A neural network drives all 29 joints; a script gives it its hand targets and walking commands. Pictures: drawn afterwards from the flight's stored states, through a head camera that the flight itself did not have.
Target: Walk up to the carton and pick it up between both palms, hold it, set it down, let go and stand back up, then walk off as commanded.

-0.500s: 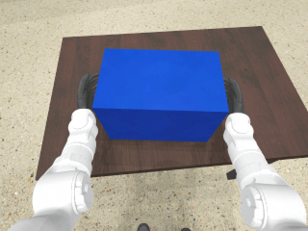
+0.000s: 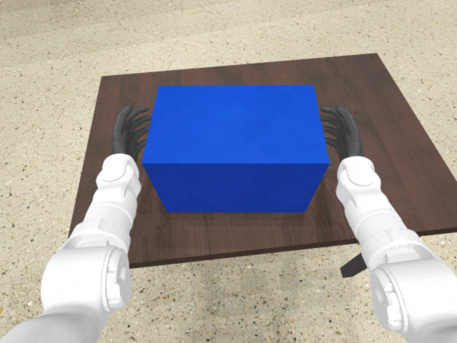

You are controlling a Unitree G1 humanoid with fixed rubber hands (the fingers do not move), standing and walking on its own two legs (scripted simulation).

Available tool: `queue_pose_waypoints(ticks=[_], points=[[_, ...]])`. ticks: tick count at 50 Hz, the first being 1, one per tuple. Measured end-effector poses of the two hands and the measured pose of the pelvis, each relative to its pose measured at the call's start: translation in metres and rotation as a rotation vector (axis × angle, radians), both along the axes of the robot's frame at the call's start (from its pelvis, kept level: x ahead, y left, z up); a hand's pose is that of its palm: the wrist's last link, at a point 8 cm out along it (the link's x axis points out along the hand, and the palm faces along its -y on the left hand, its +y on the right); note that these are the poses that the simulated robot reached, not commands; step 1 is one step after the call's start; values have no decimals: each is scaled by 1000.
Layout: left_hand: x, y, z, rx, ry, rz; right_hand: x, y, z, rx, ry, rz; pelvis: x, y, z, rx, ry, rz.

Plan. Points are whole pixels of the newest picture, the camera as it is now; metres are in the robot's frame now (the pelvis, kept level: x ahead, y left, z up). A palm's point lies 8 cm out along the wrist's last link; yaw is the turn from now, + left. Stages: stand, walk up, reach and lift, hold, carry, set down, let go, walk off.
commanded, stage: set down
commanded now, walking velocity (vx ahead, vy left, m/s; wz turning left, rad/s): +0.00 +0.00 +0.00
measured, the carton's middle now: (235, 152) +0.49 +0.02 -0.01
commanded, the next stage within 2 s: none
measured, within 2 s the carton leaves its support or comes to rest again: neither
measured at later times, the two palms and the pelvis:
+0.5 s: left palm (93, 194) +0.36 +0.25 +0.05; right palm (366, 190) +0.36 -0.19 +0.06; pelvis -0.04 +0.00 +0.00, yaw +0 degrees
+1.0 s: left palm (89, 242) +0.30 +0.27 +0.00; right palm (380, 242) +0.30 -0.21 +0.00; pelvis -0.02 +0.00 +0.01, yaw +1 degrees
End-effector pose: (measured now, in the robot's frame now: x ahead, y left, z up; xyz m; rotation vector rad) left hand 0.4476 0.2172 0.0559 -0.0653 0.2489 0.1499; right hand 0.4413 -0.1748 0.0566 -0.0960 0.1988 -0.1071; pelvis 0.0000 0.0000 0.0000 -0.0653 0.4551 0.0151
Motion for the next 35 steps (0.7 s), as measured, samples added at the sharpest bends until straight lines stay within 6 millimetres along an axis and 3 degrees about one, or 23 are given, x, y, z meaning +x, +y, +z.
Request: queue_pose_waypoints(ticks=[12,19,26,35], points=[[-52,11,-19,10,65,14,-44,-13,-12,21,37,-32,-17,-3,1,4,-51,2],[-72,27,-8,-33,-11,66,-68,-14,-9,34,43,-52,-31,-3,1,4,-83,3],[-86,37,-2,-34,-43,64,-79,-10,2,23,44,-51,-40,-2,0,3,-112,5],[-105,40,-19,-26,6,62,-85,-11,6,25,50,-45,-39,-2,2,5,-149,7]])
